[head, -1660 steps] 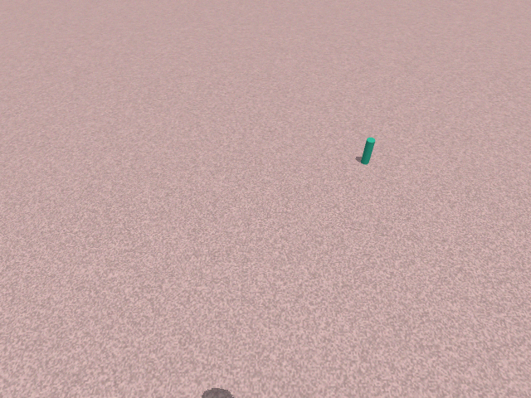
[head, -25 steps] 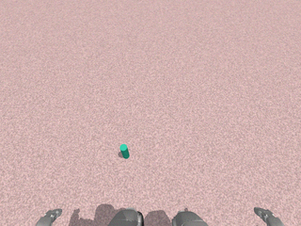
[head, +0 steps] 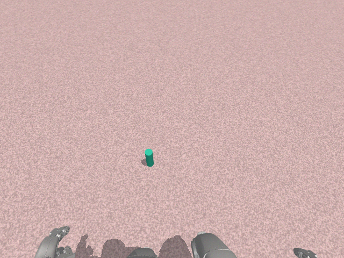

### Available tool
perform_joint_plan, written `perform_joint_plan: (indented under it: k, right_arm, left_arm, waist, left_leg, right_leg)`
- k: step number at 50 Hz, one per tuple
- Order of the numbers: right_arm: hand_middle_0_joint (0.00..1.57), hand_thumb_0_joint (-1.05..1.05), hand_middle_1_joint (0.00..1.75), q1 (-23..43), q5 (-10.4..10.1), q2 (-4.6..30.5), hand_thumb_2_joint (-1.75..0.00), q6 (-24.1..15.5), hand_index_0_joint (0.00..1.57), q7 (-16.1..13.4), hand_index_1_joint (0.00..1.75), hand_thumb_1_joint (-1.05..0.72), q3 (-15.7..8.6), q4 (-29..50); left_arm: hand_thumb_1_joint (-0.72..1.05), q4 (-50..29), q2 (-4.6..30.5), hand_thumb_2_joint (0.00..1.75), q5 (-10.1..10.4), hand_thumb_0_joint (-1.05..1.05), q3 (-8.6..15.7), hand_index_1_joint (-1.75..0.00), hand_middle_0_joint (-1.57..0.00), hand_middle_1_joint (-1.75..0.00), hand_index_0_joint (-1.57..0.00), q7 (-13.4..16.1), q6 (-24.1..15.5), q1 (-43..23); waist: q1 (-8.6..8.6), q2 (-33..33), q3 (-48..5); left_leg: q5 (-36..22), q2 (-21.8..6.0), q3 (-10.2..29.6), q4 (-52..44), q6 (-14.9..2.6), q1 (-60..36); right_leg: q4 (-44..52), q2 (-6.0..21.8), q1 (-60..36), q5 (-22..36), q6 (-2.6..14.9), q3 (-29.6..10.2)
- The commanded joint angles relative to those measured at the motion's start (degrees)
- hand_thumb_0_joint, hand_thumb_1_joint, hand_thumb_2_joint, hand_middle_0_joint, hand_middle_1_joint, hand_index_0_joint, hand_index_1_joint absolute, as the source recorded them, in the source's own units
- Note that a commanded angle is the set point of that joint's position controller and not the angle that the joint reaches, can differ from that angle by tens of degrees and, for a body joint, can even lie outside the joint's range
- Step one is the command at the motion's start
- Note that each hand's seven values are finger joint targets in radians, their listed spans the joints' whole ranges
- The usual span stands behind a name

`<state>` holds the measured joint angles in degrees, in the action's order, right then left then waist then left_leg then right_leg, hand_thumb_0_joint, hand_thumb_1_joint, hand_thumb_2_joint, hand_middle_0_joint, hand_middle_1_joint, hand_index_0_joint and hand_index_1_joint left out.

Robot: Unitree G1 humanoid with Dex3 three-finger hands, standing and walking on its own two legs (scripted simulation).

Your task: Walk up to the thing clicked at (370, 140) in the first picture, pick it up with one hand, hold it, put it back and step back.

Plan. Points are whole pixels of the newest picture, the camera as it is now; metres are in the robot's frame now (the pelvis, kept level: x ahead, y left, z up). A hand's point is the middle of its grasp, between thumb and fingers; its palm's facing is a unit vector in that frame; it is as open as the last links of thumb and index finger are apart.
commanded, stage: step back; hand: left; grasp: from the side
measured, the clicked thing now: (149, 158) +0.66 +0.15 -0.68
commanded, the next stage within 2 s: none
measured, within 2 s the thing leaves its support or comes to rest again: neither
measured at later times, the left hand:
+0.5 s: hand out of the picture -0.05 +0.24 -0.13, palm faces -0.04 -0.90 -0.42, open 7.4 cm
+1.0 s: hand out of the picture -0.25 +0.21 -0.15, palm faces -0.06 -0.91 -0.40, open 7.4 cm
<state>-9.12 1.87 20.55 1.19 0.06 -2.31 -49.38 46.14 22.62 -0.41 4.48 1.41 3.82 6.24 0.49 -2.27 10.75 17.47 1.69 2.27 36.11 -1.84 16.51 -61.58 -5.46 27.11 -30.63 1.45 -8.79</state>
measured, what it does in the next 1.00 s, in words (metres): walks backwards: right foot, then left foot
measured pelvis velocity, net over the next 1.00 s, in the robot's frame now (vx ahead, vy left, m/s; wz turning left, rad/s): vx -0.33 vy -0.06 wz -0.06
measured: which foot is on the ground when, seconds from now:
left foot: down 0.00-0.28, up 0.30-0.56, down 0.58-0.94, up 0.96-1.00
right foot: up 0.00-0.24, down 0.26-0.60, up 0.62-0.88, down 0.90-1.00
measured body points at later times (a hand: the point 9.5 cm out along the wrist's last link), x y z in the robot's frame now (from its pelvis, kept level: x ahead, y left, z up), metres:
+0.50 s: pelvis -0.15 -0.03 +0.00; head -0.10 -0.04 +0.44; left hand -0.05 +0.28 -0.11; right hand -0.08 -0.35 -0.13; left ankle -0.15 +0.10 -0.68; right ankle -0.12 -0.15 -0.73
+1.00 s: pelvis -0.33 -0.06 -0.01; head -0.28 -0.07 +0.44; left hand -0.25 +0.26 -0.12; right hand -0.21 -0.38 -0.12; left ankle -0.23 +0.09 -0.69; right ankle -0.35 -0.17 -0.73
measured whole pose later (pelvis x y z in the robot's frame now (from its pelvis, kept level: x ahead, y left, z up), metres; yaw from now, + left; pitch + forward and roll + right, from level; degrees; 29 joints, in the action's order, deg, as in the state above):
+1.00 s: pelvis -0.33 -0.06 -0.01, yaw -4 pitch -2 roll +0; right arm -6.1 0.9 23.7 3.8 -1.4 -3.3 -47.5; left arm 50.2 20.8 -2.2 3.8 -0.4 2.5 12.0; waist -1.7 1.5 8.3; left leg 25.7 2.2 7.3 53.5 0.4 31.4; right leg -40.4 -1.0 15.7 -22.9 1.3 -1.6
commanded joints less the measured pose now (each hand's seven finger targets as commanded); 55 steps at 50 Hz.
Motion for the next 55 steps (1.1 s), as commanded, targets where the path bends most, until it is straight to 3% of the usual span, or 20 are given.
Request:
perform_joint_plan:
  k: [1,6,12,13,14,15,19,25,28,29,30,31,34,40,44,46,47,48,50,55]
  right_arm:
    - [0.2,0.0,0.3,2.72,-0.2,14.63,-0.9,-1.65,0.2,-1.98,0.3,-0.9,-4.51,5.89]
    - [0.2,0.0,0.3,-1.24,-0.16,15.22,-0.9,-1.44,0.2,-2.03,0.3,-0.9,-4.86,6.51]
    - [0.2,0.0,0.3,3.14,-0.95,16.61,-0.9,0.42,0.2,-1.38,0.3,-0.9,-4.85,8.05]
    - [0.2,0.0,0.3,2.37,-1.4,14.52,-0.9,0.64,0.2,-1.32,0.3,-0.9,-4.09,8.29]
    - [0.2,0.0,0.3,2.32,-1.93,10.85,-0.9,0.48,0.2,-1.32,0.3,-0.9,-3.28,9.45]
    - [0.2,0.0,0.3,4.69,-1.71,12.19,-0.9,0.65,0.2,-2.39,0.3,-0.9,-3.92,9.31]
    - [0.2,0.0,0.3,-1.95,-2.17,12.73,-0.9,0.13,0.2,-2.11,0.3,-0.9,-3.74,5.27]
    - [0.2,0.0,0.3,-2.44,-1.0,11.12,-0.9,-0.63,0.2,-1.67,0.3,-0.9,-3.03,5.52]
    - [0.2,0.0,0.3,-6.44,-0.17,11.95,-0.9,-1.27,0.2,-1.6,0.3,-0.9,-4.01,3.23]
    - [0.2,0.0,0.3,-5.52,0.56,15.97,-0.9,-1.49,0.2,-1.65,0.3,-0.9,-5.01,3.81]
    - [0.2,0.0,0.3,-2.36,-0.07,23.07,-0.9,-1.18,0.2,-1.01,0.3,-0.9,-6.03,5.15]
    - [0.2,0.0,0.3,-2.48,0.24,23.12,-0.9,-1.55,0.2,-1.07,0.3,-0.9,-6.29,5.23]
    - [0.2,0.0,0.3,2.15,0.24,17.07,-0.9,-1.75,0.2,-2.11,0.3,-0.9,-4.25,5.18]
    - [0.2,0.0,0.3,-0.77,0.63,15.95,-0.9,-0.7,0.2,-2.02,0.3,-0.9,-4.55,5.71]
    - [0.2,0.0,0.3,2.7,-0.73,17.01,-0.9,1.05,0.2,-1.46,0.3,-0.9,-4.36,6.39]
    - [0.2,0.0,0.3,1.51,-1.18,11.01,-0.9,1.06,0.2,-1.23,0.3,-0.9,-2.56,7.8]
    - [0.2,0.0,0.3,4.69,-1.16,11.31,-0.9,1.22,0.2,-2.49,0.3,-0.9,-3.4,8.45]
    - [0.2,0.0,0.3,5.18,-1.27,13.77,-0.9,1.49,0.2,-2.64,0.3,-0.9,-4.31,7.81]
    - [0.2,0.0,0.3,0.58,-1.74,13.02,-0.9,1.1,0.2,-2.3,0.3,-0.9,-3.5,4.87]
    - [0.2,0.0,0.3,0.59,-0.97,11.33,-0.9,0.37,0.2,-1.77,0.3,-0.9,-2.77,5.15]
  left_arm:
    - [0.9,-3.1,10.31,0.9,-0.19,0.0,3.59,-0.3,-0.2,-0.3,-0.2,0.38,-1.6,5.87]
    - [0.9,-4.61,9.24,0.9,-0.53,0.0,3.37,-0.3,-0.2,-0.3,-0.2,-0.3,-2.06,3.98]
    - [0.9,0.75,8.27,0.9,-0.93,0.0,3.6,-0.3,-0.2,-0.3,-0.2,-0.95,-2.84,14.05]
    - [0.9,0.37,10.83,0.9,-1.94,0.0,4.11,-0.3,-0.2,-0.3,-0.2,-0.86,-3.29,13.72]
    - [0.9,-1.06,16.58,0.9,-2.49,0.0,5.65,-0.3,-0.2,-0.3,-0.2,-0.91,-3.47,11.28]
    - [0.9,-3.52,21.66,0.9,-2.26,0.0,6.41,-0.3,-0.2,-0.3,-0.2,-0.8,-3.19,7.01]
    - [0.9,-5.68,13.29,0.9,-2.03,0.0,4.35,-0.3,-0.2,-0.3,-0.2,0.12,-3.47,-2.89]
    - [0.9,-5.67,12.74,0.9,-1.95,0.0,3.83,-0.3,-0.2,-0.3,-0.2,0.7,-2.5,2.7]
    - [0.9,-6.17,11.29,0.9,-0.87,0.0,2.58,-0.3,-0.2,-0.3,-0.2,0.16,-1.21,2.31]
    - [0.9,-6.35,9.22,0.9,-0.67,0.0,2.0,-0.3,-0.2,-0.3,-0.2,-0.09,-1.03,4.58]
    - [0.9,-7.16,9.87,0.9,0.01,0.0,2.44,-0.3,-0.2,-0.3,-0.2,0.32,-1.13,0.96]
    - [0.9,-6.45,11.46,0.9,-0.78,0.0,3.6,-0.3,-0.2,-0.3,-0.2,0.75,-1.01,-1.85]
    - [0.9,-3.65,10.35,0.9,0.26,0.0,3.35,-0.3,-0.2,-0.3,-0.2,0.29,-0.7,3.16]
    - [0.9,-3.19,9.38,0.9,-0.72,0.0,3.02,-0.3,-0.2,-0.3,-0.2,-0.8,-1.64,3.5]
    - [0.9,1.61,8.52,0.9,-0.87,0.0,2.87,-0.3,-0.2,-0.3,-0.2,-0.77,-2.55,12.35]
    - [0.9,0.82,15.91,0.9,-2.55,0.0,4.85,-0.3,-0.2,-0.3,-0.2,-0.69,-3.09,10.93]
    - [0.9,-1.43,22.54,0.9,-2.56,0.0,6.17,-0.3,-0.2,-0.3,-0.2,-0.48,-2.59,6.34]
    - [0.9,-2.78,21.06,0.9,-2.18,0.0,5.56,-0.3,-0.2,-0.3,-0.2,-0.18,-3.03,3.45]
    - [0.9,-3.51,14.58,0.9,-2.12,0.0,3.44,-0.3,-0.2,-0.3,-0.2,0.17,-3.51,-3.25]
    - [0.9,-2.74,13.38,0.9,-2.97,0.0,3.47,-0.3,-0.2,-0.3,-0.2,0.77,-3.64,3.35]
  waist:
    - [-1.59,9.32,-11.75]
    - [1.99,11.4,-13.24]
    - [-2.44,13.45,-17.57]
    - [-2.19,8.25,-15.94]
    - [-1.69,-7.51,-12.68]
    - [-4.76,-14.98,-10.49]
    - [1.12,-5.71,-7.34]
    - [-2.53,-9.34,-12.17]
    - [-1.01,-4.86,-14.1]
    - [-2.03,3.99,-14.65]
    - [-0.11,15.67,-13.9]
    - [1.82,13.35,-12.27]
    - [-2.57,7.33,-11.93]
    - [0.8,12.34,-12.82]
    - [-2.91,14.32,-18.22]
    - [-2.1,-3.92,-13.5]
    - [-5.41,-13.94,-10.5]
    - [-3.8,-9.84,-6.3]
    - [1.2,-1.92,-5.78]
    - [-3.23,-6.43,-11.22]
  left_leg:
    - [-31.57,-16.54,12.64,-10.0,-12.15,-6.55]
    - [-30.24,-16.71,11.44,-8.41,-13.56,-12.12]
    - [-16.54,-12.76,7.86,-2.87,-7.19,-1.92]
    - [-8.5,-9.59,7.18,0.67,-4.18,6.1]
    - [7.44,1.29,3.22,11.34,0.42,18.46]
    - [18.43,3.63,4.75,25.48,1.98,14.39]
    - [9.99,4.88,6.2,34.2,2.05,9.98]
    - [10.81,0.07,-0.06,5.88,2.05,8.2]
    - [-7.09,-0.92,-0.6,-13.05,0.38,-4.04]
    - [-12.45,-11.5,14.11,-14.59,-3.47,-9.42]
    - [-19.24,-23.07,27.07,-16.75,-12.94,-1.9]
    - [-19.64,-25.79,31.55,-17.65,-16.63,3.95]
    - [-27.55,-17.64,14.44,-11.29,-12.02,-0.25]
    - [-22.21,-16.19,12.3,-9.24,-12.13,-8.36]
    - [-19.13,-12.91,7.54,-3.01,-7.38,-4.52]
    - [4.49,-0.4,3.41,9.61,-0.29,17.97]
    - [18.38,3.34,4.81,23.27,2.04,15.73]
    - [17.17,1.2,9.94,31.56,2.47,11.84]
    - [10.39,4.52,8.5,34.55,1.84,11.72]
    - [12.3,1.7,2.71,19.49,2.87,12.6]
  right_leg:
    - [-11.47,0.01,1.72,1.39,-1.55,-1.98]
    - [2.52,2.07,0.42,0.68,-3.39,1.3]
    - [37.1,4.08,-18.84,16.05,-0.13,9.19]
    - [38.07,7.05,-21.99,16.14,1.15,2.99]
    - [40.67,19.11,-21.8,16.38,6.46,-15.34]
    - [44.47,30.22,-7.58,18.91,16.38,-25.4]
    - [36.87,19.02,-4.76,32.01,10.79,-4.32]
    - [30.89,19.07,-21.32,37.98,9.07,-3.78]
    - [22.82,15.64,-14.47,31.3,5.09,-1.09]
    - [16.3,10.59,-4.45,20.23,2.23,1.43]
    - [6.06,1.71,-1.75,-3.19,-0.37,7.33]
    - [-4.5,1.73,-3.6,-7.42,-0.55,-0.26]
    - [-12.64,0.56,-0.15,0.21,0.16,-3.2]
    - [10.09,3.4,-2.77,0.01,-2.69,3.77]
    - [37.92,3.72,-16.75,13.94,-0.42,10.15]
    - [39.77,16.73,-22.69,13.85,4.59,-11.23]
    - [45.4,30.49,-5.86,14.64,15.24,-24.4]
    - [47.22,31.64,3.04,13.31,16.59,-24.58]
    - [37.87,20.21,-1.86,30.86,10.75,-5.7]
    - [33.19,18.32,-18.45,32.44,9.45,-2.75]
